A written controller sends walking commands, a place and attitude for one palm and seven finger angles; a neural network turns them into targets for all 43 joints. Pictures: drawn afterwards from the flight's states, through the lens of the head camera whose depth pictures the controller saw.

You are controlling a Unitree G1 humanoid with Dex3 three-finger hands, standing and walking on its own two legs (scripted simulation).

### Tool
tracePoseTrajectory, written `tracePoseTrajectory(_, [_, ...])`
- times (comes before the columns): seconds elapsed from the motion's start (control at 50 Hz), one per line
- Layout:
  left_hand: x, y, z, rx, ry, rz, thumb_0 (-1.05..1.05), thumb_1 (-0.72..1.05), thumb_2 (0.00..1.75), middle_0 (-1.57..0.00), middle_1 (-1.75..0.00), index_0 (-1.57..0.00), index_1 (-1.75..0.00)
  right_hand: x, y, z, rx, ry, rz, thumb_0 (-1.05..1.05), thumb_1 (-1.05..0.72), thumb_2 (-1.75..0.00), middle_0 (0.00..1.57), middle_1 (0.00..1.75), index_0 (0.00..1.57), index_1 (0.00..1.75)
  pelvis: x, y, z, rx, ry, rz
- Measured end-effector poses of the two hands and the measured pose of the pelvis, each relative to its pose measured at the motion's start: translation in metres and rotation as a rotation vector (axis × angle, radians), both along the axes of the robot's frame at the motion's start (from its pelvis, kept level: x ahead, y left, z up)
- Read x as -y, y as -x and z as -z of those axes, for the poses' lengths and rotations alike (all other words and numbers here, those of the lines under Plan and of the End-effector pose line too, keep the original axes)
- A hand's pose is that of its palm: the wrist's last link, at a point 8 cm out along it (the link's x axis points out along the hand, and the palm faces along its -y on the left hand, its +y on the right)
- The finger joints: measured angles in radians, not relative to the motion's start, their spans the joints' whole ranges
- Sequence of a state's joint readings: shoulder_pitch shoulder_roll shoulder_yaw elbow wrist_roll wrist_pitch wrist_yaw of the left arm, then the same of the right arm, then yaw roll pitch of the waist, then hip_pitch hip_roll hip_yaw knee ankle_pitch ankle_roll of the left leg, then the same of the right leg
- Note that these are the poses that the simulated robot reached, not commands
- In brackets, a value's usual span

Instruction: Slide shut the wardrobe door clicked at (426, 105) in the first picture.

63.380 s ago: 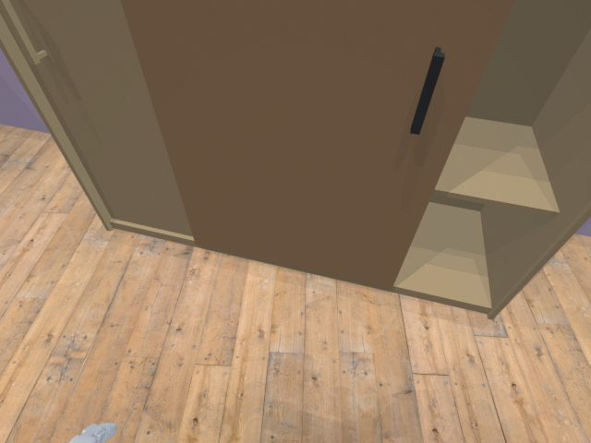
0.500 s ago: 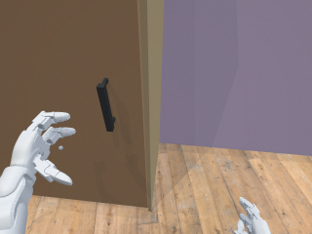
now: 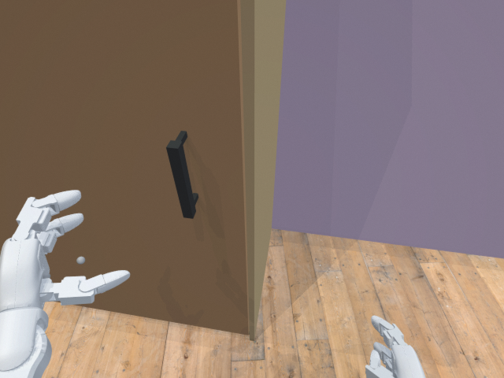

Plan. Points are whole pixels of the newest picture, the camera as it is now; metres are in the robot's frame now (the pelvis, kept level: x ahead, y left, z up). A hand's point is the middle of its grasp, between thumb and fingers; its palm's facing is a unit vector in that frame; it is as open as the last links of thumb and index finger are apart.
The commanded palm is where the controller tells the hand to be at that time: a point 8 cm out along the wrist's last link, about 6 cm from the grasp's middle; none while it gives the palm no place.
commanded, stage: draw the hand back to the body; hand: left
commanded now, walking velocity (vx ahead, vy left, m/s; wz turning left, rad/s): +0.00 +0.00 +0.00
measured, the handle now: (186, 176) +0.43 +0.19 +0.10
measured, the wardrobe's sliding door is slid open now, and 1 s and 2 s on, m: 0.00 0.00 0.00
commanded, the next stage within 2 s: step back with the hand held close in 0.76 s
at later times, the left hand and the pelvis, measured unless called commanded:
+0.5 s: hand (92, 238) +0.23 +0.24 +0.16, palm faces +0.40 -0.83 -0.38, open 7.9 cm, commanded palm +0.18 +0.28 +0.18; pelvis +0.03 -0.01 +0.01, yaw -2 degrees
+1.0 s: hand (98, 226) +0.23 +0.23 +0.18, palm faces +0.42 -0.80 -0.43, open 7.4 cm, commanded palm +0.18 +0.26 +0.18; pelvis +0.03 -0.03 +0.00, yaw -1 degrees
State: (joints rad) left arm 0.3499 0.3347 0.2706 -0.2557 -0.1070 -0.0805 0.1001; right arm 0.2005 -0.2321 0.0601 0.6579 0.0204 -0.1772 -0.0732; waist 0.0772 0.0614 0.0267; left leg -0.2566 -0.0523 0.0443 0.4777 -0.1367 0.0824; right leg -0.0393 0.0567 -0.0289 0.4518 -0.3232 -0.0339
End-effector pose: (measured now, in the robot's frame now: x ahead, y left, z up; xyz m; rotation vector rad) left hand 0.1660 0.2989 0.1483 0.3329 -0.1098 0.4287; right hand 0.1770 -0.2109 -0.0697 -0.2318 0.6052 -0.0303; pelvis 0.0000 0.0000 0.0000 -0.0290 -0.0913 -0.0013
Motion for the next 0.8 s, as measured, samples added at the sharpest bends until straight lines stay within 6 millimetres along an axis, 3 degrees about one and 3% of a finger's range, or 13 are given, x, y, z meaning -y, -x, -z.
tracePoseTrajectory(0.22, [0.009, -0.019, -0.02, 0.0, -0.08, 0.042, 0.0, 0.3, 0.61, -0.23, -0.65, -0.23, -0.66, 0.014, -0.01, 0.001, -0.039, -0.009, 0.049, 0.02, -0.9, -0.9, 0.2, 0.3, 0.2, 0.3, 0.002, -0.022, -0.005, -0.014, -0.017, 0.027])
tracePoseTrajectory(0.48, [0.016, -0.02, -0.03, -0.008, -0.105, 0.025, 0.01, 0.75, 0.82, -0.21, -0.39, -0.22, -0.39, 0.028, -0.031, -0.004, -0.036, -0.004, 0.049, 0.02, -0.91, -0.9, 0.2, 0.3, 0.2, 0.3, 0.012, -0.034, -0.006, -0.019, -0.024, 0.026])
tracePoseTrajectory(0.8, [0.03, -0.019, -0.028, -0.029, -0.092, 0.014, 0.01, 0.89, 0.89, -0.21, -0.3, -0.21, -0.31, 0.035, -0.036, -0.001, -0.05, -0.019, 0.032, 0.02, -0.91, -0.9, 0.2, 0.3, 0.2, 0.3, 0.028, -0.034, -0.007, -0.014, -0.029, 0.022])
